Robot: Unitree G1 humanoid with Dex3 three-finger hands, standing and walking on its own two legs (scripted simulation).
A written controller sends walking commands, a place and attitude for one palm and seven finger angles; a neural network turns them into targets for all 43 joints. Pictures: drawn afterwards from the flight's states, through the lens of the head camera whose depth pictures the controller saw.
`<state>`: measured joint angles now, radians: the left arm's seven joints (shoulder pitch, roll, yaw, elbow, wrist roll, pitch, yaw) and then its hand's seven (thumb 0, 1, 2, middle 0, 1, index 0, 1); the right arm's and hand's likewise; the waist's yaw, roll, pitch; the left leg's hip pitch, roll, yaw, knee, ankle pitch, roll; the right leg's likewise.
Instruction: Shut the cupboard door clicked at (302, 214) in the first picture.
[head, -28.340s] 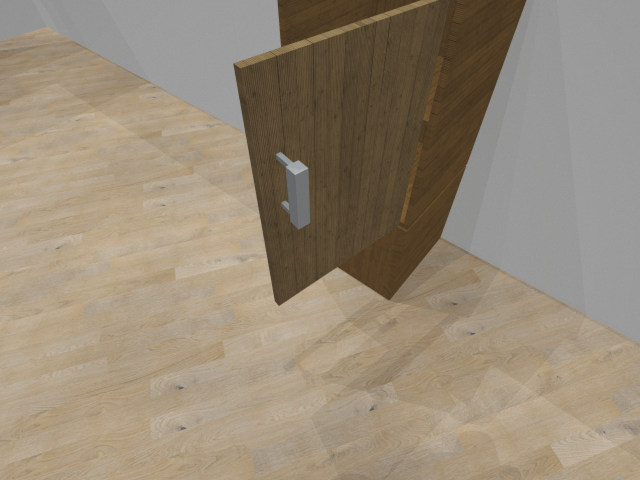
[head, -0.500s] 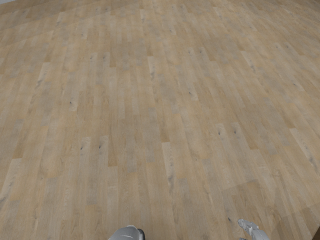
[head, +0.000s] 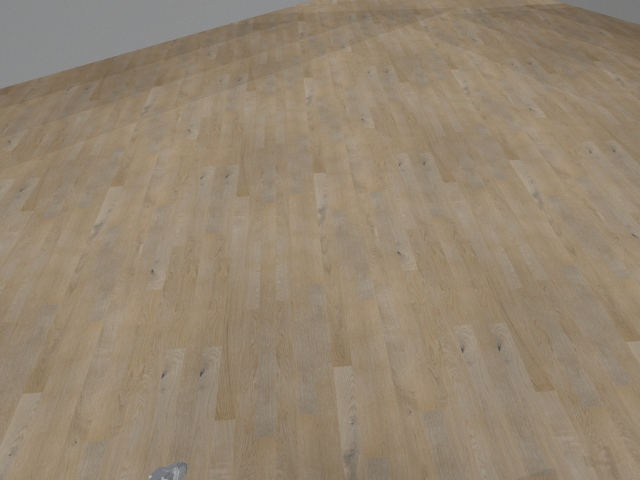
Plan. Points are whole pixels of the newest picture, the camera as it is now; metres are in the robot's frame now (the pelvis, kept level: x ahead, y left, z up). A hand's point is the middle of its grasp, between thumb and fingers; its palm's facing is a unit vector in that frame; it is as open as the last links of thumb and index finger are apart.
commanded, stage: walk to a spot facing it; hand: left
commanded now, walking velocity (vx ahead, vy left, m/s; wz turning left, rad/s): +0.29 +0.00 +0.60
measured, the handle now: out of the picture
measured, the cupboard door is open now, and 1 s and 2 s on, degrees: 47 47 47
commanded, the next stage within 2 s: turn to face it in 0.20 s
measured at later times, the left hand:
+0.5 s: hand out of the picture +0.14 +0.26 -0.18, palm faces +0.26 -0.94 -0.20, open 7.4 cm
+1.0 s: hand (169, 353) +0.35 +0.29 -0.17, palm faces -0.06 -0.98 -0.21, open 7.4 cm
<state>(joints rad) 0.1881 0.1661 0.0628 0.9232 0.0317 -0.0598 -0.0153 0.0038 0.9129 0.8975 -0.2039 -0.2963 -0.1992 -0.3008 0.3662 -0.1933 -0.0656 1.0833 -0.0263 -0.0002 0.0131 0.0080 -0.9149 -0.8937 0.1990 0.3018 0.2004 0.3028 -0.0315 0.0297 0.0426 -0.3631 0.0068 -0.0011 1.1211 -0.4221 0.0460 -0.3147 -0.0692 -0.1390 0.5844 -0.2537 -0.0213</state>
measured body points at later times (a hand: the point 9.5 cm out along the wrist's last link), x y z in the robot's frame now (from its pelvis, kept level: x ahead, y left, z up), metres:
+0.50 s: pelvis +0.17 +0.07 +0.00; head +0.21 +0.10 +0.45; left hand +0.13 +0.31 -0.16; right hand +0.36 -0.14 -0.13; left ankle +0.22 +0.16 -0.73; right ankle +0.17 -0.08 -0.66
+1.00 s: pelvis +0.27 +0.10 +0.00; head +0.32 +0.11 +0.45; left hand +0.35 +0.34 -0.15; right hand +0.35 -0.18 -0.13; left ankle +0.30 +0.21 -0.72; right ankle +0.26 -0.05 -0.73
